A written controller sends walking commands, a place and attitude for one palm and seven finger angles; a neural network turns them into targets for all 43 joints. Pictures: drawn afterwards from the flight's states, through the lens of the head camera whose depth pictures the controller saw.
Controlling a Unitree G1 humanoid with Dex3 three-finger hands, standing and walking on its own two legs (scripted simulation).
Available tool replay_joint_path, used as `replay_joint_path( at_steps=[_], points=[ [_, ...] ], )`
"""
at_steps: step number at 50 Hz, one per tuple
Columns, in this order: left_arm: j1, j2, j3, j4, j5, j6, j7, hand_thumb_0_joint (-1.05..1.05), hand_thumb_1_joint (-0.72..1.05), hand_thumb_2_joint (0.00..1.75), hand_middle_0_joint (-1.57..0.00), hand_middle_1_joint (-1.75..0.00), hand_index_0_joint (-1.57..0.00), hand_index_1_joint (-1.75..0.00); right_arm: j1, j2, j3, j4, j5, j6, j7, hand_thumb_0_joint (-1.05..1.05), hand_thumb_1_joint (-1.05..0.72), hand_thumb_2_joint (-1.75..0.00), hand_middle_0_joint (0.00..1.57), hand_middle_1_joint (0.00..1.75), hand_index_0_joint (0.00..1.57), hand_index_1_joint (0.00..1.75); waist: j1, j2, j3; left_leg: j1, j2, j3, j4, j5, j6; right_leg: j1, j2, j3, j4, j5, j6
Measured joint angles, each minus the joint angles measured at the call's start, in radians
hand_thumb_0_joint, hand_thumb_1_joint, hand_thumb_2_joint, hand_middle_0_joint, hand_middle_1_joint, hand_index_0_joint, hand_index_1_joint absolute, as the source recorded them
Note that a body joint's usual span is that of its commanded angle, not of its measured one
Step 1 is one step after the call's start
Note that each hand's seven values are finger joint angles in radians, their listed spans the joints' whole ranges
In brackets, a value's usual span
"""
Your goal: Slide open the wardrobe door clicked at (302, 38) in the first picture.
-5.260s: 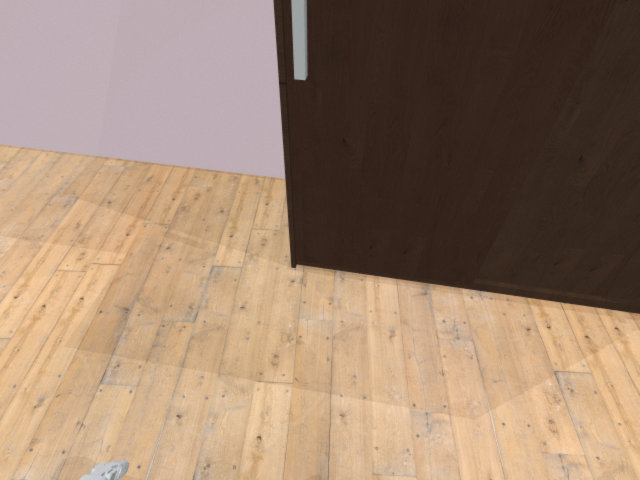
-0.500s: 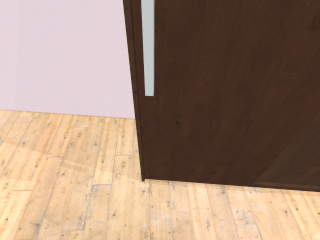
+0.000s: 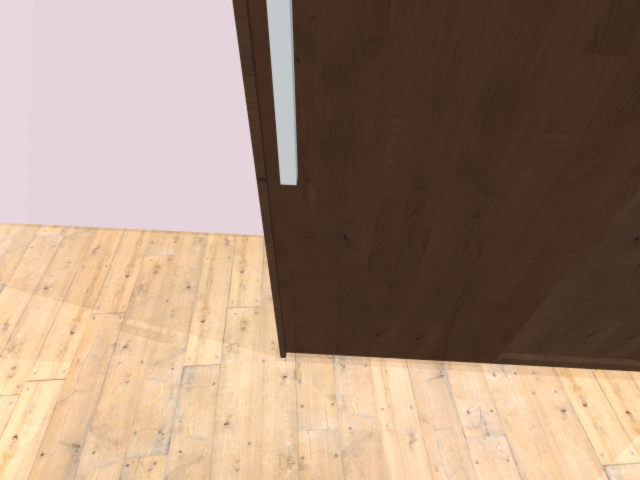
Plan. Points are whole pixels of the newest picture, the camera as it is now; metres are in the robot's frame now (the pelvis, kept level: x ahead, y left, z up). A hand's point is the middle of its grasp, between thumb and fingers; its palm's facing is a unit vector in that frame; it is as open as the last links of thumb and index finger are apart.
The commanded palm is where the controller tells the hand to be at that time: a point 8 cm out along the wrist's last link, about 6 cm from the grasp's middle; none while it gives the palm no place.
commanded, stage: come to a stop and stand still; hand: left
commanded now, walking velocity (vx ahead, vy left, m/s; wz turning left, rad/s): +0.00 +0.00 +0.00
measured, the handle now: (286, 84) +0.60 +0.09 +0.21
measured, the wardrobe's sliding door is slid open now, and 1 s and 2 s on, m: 0.00 0.00 0.00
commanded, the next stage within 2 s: look again from close up in 0.06 s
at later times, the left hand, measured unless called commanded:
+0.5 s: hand out of the picture +0.01 +0.18 -0.18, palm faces +0.06 -0.98 -0.18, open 7.4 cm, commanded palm none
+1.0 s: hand out of the picture -0.05 +0.17 -0.18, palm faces +0.07 -0.98 -0.16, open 7.4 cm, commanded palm none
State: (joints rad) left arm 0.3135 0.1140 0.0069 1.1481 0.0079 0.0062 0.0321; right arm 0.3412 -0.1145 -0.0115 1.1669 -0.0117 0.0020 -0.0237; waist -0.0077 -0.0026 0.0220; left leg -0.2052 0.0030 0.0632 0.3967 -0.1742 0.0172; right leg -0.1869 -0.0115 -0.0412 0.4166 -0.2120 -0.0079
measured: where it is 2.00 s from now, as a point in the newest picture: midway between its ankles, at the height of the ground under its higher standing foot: outside the picture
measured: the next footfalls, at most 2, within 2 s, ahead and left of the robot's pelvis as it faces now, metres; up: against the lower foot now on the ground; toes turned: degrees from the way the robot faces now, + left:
none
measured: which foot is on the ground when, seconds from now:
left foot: down 0.00-1.00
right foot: down 0.00-1.00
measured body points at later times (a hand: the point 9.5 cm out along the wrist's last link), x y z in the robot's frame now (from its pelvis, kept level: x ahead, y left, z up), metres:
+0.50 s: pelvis +0.00 +0.01 -0.01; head -0.02 +0.02 +0.44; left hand +0.00 +0.23 -0.17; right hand +0.03 -0.22 -0.16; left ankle +0.03 +0.11 -0.74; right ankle +0.01 -0.11 -0.74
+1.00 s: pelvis -0.02 +0.01 +0.00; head -0.03 +0.02 +0.45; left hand -0.05 +0.22 -0.17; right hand -0.01 -0.21 -0.16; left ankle +0.03 +0.11 -0.74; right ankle +0.01 -0.11 -0.74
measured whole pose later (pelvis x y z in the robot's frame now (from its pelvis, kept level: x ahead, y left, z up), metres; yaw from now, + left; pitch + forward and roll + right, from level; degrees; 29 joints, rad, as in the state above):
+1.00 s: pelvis -0.02 +0.01 +0.00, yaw +2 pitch -2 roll +0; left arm 0.37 0.14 0.00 1.08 0.02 0.00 0.03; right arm 0.32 -0.14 0.01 1.08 -0.02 -0.01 -0.01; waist 0.00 -0.01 0.00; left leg -0.25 -0.01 0.04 0.45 -0.17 0.03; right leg -0.21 -0.03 -0.07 0.46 -0.21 0.00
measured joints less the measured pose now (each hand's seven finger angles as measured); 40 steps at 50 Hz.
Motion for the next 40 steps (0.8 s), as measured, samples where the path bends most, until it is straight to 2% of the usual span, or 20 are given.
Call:
replay_joint_path(
  at_steps=[6, 10, 13, 17, 29, 40],
  points=[
    [0.009, -0.006, 0.0, 0.005, -0.001, -0.003, 0.002, 0.0, 0.91, 0.9, -0.2, -0.3, -0.2, -0.29, -0.001, 0.007, 0.001, -0.003, 0.001, -0.006, -0.003, 0.0, -0.91, -0.9, 0.2, 0.3, 0.2, 0.3, 0.001, -0.001, -0.002, -0.004, 0.004, -0.001, 0.005, -0.006, -0.004, -0.002, 0.004, -0.001, 0.002, -0.005, -0.003],
    [0.011, -0.01, -0.018, -0.008, 0.008, -0.039, 0.016, 0.0, 0.91, 0.9, -0.2, -0.3, -0.2, -0.29, -0.02, -0.007, 0.014, -0.051, -0.001, -0.012, 0.011, 0.0, -0.91, -0.9, 0.2, 0.3, 0.2, 0.3, -0.005, 0.018, 0.016, -0.051, 0.018, -0.013, 0.094, -0.047, -0.005, -0.021, 0.015, -0.013, 0.038, -0.019, -0.005],
    [0.014, -0.001, -0.019, -0.017, 0.004, -0.036, 0.013, 0.0, 0.9, 0.9, -0.2, -0.3, -0.2, -0.29, -0.024, -0.013, 0.017, -0.076, -0.007, -0.021, 0.006, 0.01, -0.91, -0.9, 0.2, 0.3, 0.2, 0.3, -0.01, 0.011, 0.002, -0.052, 0.007, -0.022, 0.12, -0.062, 0.002, -0.022, 0.003, -0.022, 0.074, -0.046, -0.001],
    [0.012, 0.008, -0.017, -0.041, 0.005, -0.026, 0.01, 0.01, 0.9, 0.9, -0.2, -0.3, -0.2, -0.29, -0.025, -0.035, 0.015, -0.093, -0.006, -0.018, 0.002, 0.02, -0.93, -0.9, 0.2, 0.3, 0.2, 0.3, 0.0, 0.012, -0.027, -0.048, -0.004, -0.025, 0.145, -0.08, 0.009, -0.018, -0.009, -0.025, 0.103, -0.068, 0.006],
    [0.009, 0.046, -0.008, -0.096, 0.006, -0.015, 0.003, 0.01, 0.91, 0.9, -0.2, -0.3, -0.2, -0.29, -0.05, -0.056, 0.015, -0.129, -0.006, -0.025, 0.007, 0.01, -0.93, -0.9, 0.2, 0.3, 0.2, 0.3, 0.007, -0.005, -0.038, -0.042, -0.017, -0.017, 0.108, -0.051, 0.021, -0.02, -0.022, -0.018, 0.083, -0.044, 0.016],
    [0.034, 0.042, -0.011, -0.085, 0.007, -0.007, -0.001, 0.01, 0.91, 0.9, -0.2, -0.3, -0.2, -0.29, -0.04, -0.048, 0.019, -0.105, -0.005, -0.018, 0.012, 0.0, -0.92, -0.9, 0.2, 0.3, 0.2, 0.3, 0.01, -0.008, -0.026, -0.036, -0.02, -0.018, 0.073, -0.02, 0.022, -0.016, -0.023, -0.019, 0.053, -0.016, 0.017]
  ],
)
